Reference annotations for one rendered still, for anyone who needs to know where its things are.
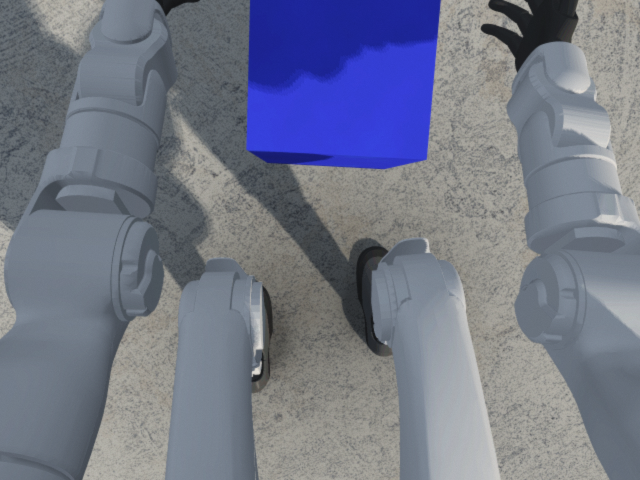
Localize robot left forearm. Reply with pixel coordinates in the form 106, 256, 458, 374
4, 0, 178, 308

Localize right robot upper arm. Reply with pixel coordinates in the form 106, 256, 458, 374
514, 249, 640, 480

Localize robot right shin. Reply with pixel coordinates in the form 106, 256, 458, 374
373, 238, 466, 345

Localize robot right forearm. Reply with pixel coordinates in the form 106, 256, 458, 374
507, 41, 640, 255

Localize carton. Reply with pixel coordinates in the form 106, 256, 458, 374
246, 0, 441, 169

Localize robot shin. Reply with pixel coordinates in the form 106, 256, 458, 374
178, 257, 262, 375
373, 238, 466, 345

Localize left robot upper arm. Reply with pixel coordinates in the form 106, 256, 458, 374
0, 209, 164, 480

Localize right robot hand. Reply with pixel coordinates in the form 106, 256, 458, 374
481, 0, 579, 72

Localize robot left shin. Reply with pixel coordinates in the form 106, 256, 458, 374
178, 257, 262, 375

